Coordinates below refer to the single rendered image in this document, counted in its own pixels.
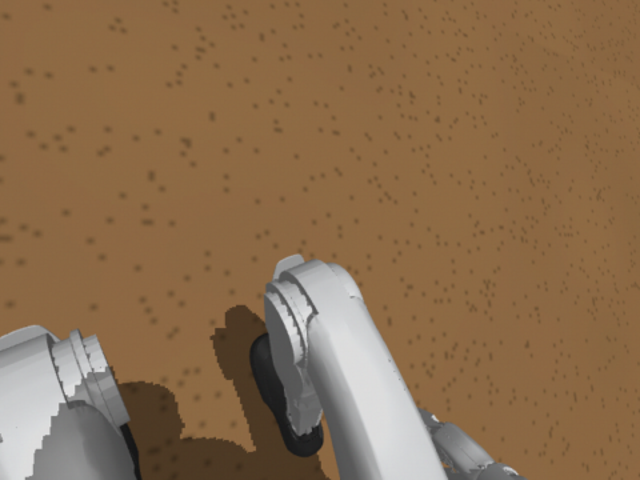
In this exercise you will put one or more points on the left robot foot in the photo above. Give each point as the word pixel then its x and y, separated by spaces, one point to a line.
pixel 132 449

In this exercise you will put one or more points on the right robot foot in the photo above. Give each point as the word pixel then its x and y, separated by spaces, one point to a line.
pixel 272 393

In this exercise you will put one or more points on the right robot hand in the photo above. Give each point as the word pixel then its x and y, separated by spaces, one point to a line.
pixel 456 449

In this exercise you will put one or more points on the right robot arm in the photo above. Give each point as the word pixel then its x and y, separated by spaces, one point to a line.
pixel 499 471

